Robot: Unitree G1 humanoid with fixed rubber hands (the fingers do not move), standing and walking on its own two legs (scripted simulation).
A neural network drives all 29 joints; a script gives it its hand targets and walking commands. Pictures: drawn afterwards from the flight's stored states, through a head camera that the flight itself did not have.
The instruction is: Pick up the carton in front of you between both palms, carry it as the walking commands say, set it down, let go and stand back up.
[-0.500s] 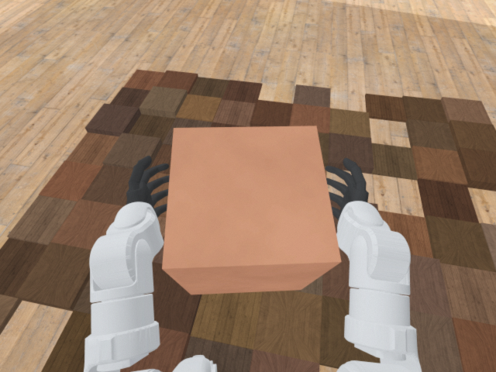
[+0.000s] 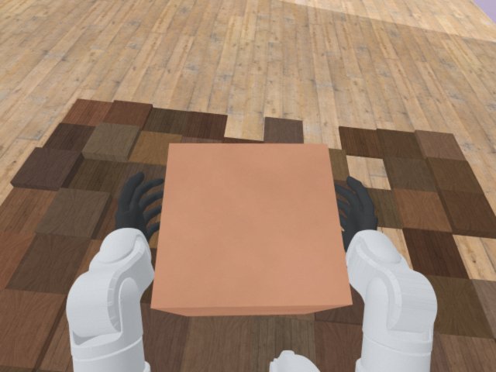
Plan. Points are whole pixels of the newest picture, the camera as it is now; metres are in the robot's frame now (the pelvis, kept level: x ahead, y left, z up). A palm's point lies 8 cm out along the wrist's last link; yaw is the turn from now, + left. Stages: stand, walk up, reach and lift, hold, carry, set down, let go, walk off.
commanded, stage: carry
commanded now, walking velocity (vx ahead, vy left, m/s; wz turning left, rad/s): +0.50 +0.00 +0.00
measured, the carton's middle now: (247, 242) +0.32 -0.02 +0.04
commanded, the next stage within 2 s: none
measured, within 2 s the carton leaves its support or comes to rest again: neither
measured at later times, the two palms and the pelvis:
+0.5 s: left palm (148, 99) +0.59 +0.16 +0.10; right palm (302, 99) +0.60 -0.14 +0.10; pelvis +0.37 +0.00 +0.00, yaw +1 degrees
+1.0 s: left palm (183, 28) +0.92 +0.11 +0.08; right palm (292, 35) +0.93 -0.19 +0.07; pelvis +0.68 -0.05 +0.00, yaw +3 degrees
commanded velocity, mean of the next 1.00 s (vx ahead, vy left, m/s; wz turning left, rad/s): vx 0.50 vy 0.00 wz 0.00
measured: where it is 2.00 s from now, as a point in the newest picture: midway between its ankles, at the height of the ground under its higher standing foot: (233, 137)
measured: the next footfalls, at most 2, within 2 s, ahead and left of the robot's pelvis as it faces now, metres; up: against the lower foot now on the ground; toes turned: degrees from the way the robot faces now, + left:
right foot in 0.14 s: +0.31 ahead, -0.13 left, +0.01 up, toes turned -7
left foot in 0.42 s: +0.44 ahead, +0.11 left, +0.03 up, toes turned +11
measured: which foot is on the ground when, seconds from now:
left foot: down 0.00-0.14, up 0.16-0.40, down 0.42-0.84, up 0.86-1.00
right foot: up 0.00-0.12, down 0.14-0.50, up 0.52-0.84, down 0.86-1.00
